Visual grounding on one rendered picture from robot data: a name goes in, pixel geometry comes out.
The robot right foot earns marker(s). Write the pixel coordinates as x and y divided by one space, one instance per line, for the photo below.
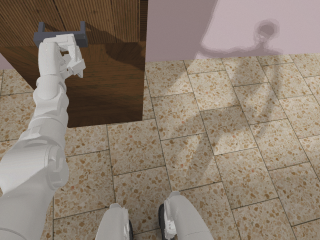
161 219

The left robot forearm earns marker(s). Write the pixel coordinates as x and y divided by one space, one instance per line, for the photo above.
49 122

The left robot shin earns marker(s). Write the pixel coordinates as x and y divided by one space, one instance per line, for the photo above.
115 205

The robot left upper arm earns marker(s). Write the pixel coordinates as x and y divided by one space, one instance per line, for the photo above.
29 178

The left robot hand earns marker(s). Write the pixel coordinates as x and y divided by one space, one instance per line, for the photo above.
51 62

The cabinet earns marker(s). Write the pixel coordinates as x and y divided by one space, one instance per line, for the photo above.
112 88

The handle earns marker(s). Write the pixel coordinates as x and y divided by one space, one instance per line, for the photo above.
80 36

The drawer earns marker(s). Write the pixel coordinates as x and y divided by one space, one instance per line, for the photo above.
106 21

